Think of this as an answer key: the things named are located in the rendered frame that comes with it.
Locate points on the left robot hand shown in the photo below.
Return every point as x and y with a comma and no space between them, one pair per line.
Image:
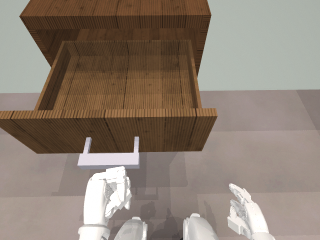
111,185

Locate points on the right robot hand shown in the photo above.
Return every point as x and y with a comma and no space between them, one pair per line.
250,218

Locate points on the drawer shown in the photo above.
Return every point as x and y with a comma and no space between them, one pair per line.
113,91

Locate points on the right robot thigh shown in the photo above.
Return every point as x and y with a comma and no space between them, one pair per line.
197,228

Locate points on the handle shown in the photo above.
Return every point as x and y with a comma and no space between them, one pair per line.
94,161

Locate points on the left robot forearm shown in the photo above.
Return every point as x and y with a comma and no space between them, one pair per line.
94,232

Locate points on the cabinet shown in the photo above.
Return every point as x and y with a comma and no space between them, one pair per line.
50,22

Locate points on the robot right shin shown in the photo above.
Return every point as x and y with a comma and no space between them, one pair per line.
195,215

